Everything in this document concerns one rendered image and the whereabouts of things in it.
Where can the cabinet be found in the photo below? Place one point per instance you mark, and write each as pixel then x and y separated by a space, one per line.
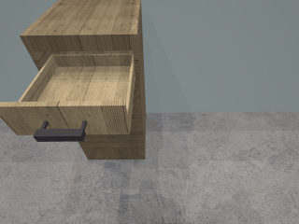
pixel 97 27

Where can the drawer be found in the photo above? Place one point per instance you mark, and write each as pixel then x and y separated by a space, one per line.
pixel 72 88

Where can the handle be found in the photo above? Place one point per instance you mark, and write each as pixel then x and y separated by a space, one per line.
pixel 60 135

